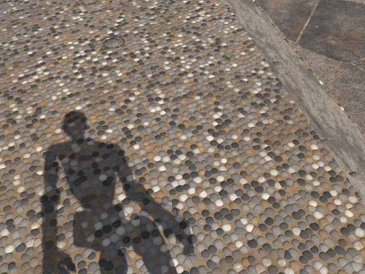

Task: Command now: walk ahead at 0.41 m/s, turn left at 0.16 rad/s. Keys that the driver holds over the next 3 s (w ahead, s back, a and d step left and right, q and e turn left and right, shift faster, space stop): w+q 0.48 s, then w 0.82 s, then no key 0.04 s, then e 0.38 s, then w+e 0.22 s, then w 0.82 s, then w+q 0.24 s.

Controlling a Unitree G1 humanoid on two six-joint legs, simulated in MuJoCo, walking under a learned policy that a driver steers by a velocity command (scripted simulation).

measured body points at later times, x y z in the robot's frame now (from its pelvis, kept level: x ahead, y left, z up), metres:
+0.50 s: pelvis +0.28 +0.07 +0.00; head +0.30 +0.08 +0.45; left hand +0.35 +0.36 -0.11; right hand +0.42 -0.17 -0.13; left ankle +0.29 +0.13 -0.74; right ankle +0.34 -0.10 -0.65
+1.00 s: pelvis +0.58 +0.09 +0.00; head +0.60 +0.08 +0.45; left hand +0.56 +0.36 -0.11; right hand +0.76 -0.13 -0.12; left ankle +0.53 +0.23 -0.66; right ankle +0.62 +0.01 -0.74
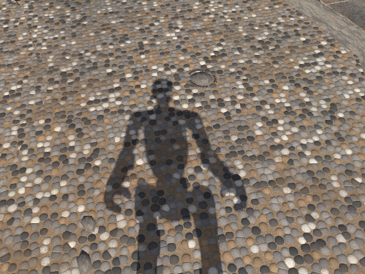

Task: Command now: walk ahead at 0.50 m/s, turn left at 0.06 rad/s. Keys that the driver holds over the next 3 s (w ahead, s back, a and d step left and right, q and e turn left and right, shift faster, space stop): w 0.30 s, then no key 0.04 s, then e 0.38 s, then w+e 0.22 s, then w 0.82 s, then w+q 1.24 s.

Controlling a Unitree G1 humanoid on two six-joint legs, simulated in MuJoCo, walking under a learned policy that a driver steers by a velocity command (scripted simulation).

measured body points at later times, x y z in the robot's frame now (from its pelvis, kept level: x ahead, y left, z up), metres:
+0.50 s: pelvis +0.26 +0.07 +0.00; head +0.29 +0.08 +0.44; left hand +0.33 +0.34 -0.14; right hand +0.38 -0.20 -0.11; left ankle +0.31 +0.15 -0.74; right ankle +0.22 -0.09 -0.66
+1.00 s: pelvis +0.38 +0.00 +0.00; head +0.40 -0.03 +0.44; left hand +0.57 +0.24 -0.10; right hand +0.44 -0.31 -0.12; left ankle +0.40 +0.15 -0.67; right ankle +0.35 -0.08 -0.74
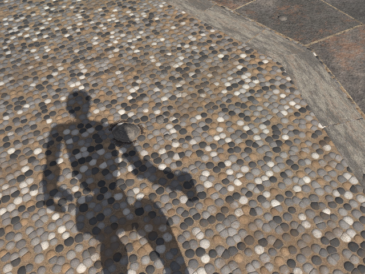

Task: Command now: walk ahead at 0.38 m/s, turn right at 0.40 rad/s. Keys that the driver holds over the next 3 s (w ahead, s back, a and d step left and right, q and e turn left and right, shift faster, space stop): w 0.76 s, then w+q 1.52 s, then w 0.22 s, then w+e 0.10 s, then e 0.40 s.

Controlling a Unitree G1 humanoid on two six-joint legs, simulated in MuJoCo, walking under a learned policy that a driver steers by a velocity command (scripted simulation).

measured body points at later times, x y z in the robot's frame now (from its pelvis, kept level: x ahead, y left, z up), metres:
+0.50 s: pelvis +0.24 +0.06 +0.00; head +0.27 +0.07 +0.45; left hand +0.34 +0.33 -0.13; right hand +0.33 -0.22 -0.11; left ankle +0.28 +0.14 -0.74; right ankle +0.15 -0.08 -0.65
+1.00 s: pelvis +0.51 -0.01 -0.01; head +0.55 -0.02 +0.44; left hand +0.69 +0.24 -0.09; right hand +0.53 -0.29 -0.15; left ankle +0.37 +0.13 -0.65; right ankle +0.58 -0.11 -0.74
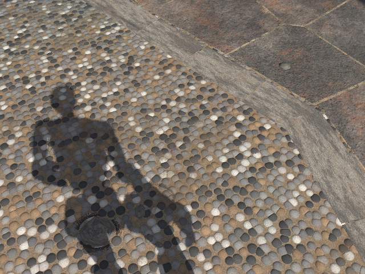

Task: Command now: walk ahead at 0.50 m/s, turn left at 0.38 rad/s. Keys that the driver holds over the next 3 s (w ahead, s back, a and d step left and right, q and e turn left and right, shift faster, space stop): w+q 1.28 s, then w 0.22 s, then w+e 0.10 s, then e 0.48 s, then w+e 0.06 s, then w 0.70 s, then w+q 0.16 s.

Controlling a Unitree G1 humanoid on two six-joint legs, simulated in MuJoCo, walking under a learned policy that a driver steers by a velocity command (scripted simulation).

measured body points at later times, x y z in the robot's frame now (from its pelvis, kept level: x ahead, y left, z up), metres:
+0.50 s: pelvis +0.25 +0.07 -0.01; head +0.29 +0.10 +0.44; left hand +0.24 +0.37 -0.14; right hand +0.50 -0.14 -0.10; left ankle +0.32 +0.17 -0.73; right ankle +0.12 -0.11 -0.65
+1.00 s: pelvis +0.54 +0.14 -0.01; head +0.56 +0.16 +0.44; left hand +0.58 +0.47 -0.08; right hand +0.74 -0.08 -0.12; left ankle +0.35 +0.17 -0.67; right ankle +0.67 +0.09 -0.73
